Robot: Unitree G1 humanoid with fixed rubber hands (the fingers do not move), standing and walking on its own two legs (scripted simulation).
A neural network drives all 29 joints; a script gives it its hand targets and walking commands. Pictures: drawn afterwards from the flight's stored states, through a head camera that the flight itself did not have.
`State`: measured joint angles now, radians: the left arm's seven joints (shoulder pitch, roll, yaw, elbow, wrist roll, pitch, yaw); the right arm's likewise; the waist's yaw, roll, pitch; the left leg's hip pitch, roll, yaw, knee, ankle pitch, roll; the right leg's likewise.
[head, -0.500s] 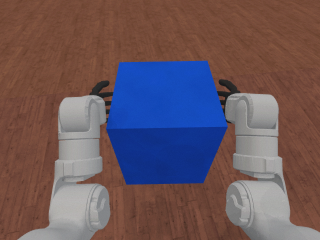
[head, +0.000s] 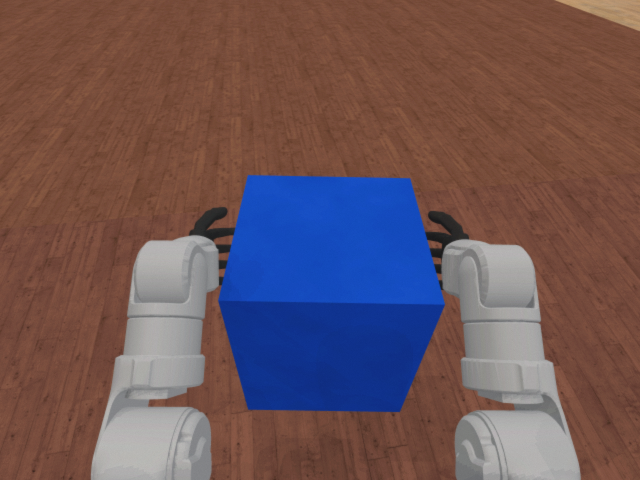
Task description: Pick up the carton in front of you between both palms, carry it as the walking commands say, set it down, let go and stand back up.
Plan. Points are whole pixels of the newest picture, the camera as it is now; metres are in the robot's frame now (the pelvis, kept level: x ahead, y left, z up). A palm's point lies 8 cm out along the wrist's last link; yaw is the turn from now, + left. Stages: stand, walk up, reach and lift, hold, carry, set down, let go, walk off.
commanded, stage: carry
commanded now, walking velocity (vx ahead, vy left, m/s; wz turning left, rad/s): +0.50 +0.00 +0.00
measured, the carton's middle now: (326, 297) +0.35 +0.00 +0.07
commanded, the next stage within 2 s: none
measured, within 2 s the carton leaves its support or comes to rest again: neither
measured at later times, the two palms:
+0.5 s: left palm (225, 130) +0.56 +0.15 +0.21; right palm (429, 153) +0.51 -0.15 +0.20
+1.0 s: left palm (228, 41) +0.84 +0.19 +0.25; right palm (381, 37) +0.87 -0.11 +0.25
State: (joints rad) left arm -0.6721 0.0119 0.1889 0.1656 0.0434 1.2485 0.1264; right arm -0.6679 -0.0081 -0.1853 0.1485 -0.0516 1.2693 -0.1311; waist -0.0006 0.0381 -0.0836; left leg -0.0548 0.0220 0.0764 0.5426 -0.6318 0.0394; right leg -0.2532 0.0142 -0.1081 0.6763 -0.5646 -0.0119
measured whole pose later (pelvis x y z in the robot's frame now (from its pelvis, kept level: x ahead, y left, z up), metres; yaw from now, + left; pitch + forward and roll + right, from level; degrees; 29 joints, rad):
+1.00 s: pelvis +0.47 +0.00 +0.09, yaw +0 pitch +4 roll +0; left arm -0.84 0.00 0.25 0.07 0.02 1.30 0.16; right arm -0.84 0.01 -0.31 0.02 -0.11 1.34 -0.12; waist 0.11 -0.01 0.02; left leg -0.78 0.05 0.05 1.06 -0.39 0.05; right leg -0.25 0.02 -0.12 0.46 -0.41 -0.04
